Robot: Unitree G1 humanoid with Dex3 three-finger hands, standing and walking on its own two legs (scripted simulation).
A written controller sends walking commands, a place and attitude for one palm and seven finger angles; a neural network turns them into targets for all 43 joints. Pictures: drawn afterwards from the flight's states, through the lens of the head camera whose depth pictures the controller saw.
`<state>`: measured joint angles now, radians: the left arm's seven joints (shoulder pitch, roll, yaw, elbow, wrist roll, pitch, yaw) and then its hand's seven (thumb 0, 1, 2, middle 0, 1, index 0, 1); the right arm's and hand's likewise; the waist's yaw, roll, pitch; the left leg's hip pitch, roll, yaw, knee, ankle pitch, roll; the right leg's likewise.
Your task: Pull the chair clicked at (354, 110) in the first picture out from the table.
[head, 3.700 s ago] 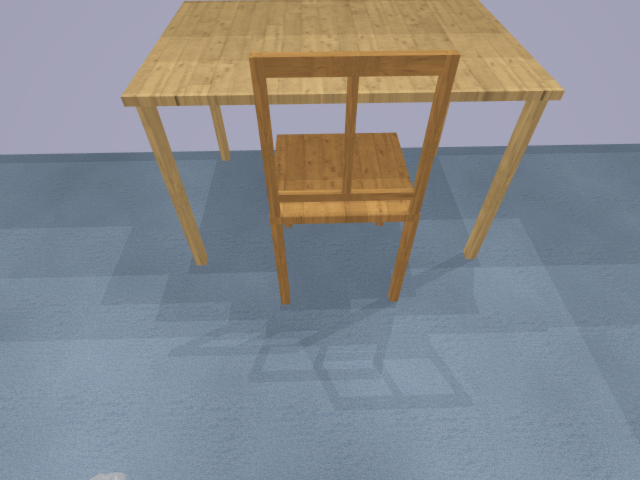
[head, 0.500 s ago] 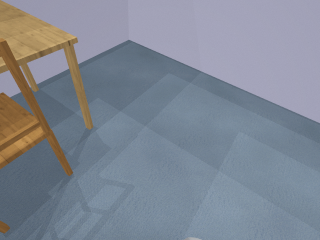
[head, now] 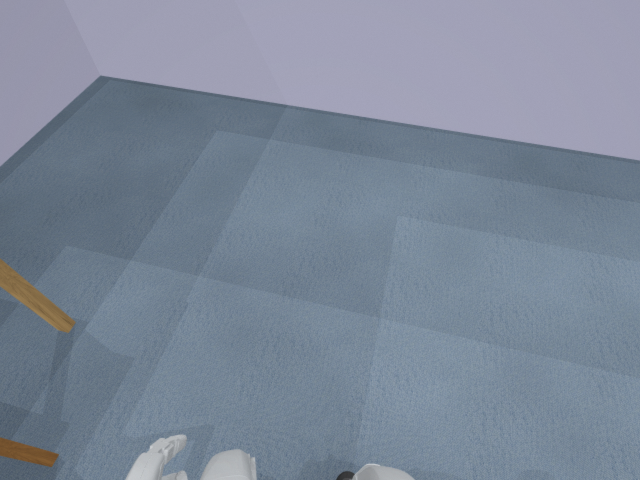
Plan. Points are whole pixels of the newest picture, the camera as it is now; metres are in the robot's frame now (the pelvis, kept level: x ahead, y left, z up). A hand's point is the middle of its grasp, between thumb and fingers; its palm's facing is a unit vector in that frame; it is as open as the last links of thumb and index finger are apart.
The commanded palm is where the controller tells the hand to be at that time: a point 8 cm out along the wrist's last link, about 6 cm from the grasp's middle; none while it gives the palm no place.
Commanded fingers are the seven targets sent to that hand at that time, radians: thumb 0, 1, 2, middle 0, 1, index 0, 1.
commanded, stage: turn to face it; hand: left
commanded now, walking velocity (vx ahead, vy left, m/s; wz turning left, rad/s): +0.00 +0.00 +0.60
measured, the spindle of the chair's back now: out of the picture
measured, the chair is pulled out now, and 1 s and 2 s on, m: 0.00 0.00 0.00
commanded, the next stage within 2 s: none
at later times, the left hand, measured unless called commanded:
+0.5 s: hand out of the picture +0.08 +0.25 -0.17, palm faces +0.29 -0.93 -0.21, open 7.4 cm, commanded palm none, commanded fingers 0.00 0.90 0.90 -0.20 -0.30 -0.20 -0.30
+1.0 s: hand out of the picture +0.10 +0.21 -0.13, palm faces +0.51 -0.82 -0.27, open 7.4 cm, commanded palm none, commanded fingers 0.00 0.90 0.90 -0.20 -0.30 -0.20 -0.30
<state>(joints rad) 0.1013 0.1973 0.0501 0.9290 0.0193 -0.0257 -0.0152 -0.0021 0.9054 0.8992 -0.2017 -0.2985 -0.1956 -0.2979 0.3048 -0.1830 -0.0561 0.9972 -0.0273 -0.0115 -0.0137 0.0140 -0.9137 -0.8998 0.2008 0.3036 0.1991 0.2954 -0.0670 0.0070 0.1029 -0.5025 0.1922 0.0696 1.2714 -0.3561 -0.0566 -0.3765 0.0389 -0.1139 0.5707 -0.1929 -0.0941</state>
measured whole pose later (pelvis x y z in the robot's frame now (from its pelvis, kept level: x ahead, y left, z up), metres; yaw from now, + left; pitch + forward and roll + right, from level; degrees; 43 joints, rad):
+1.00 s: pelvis +0.12 -0.01 +0.01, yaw +32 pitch -1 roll +2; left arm 0.19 0.19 0.03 0.87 0.03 0.01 0.01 0.00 0.90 0.90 -0.20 -0.30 -0.20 -0.30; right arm 0.19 -0.27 -0.11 0.92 -0.02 0.07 0.03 0.01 -0.91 -0.90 0.20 0.30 0.20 0.30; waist -0.03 0.01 0.07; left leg -0.50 0.02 0.03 1.06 -0.43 -0.07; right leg -0.19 -0.13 -0.13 0.52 -0.31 0.02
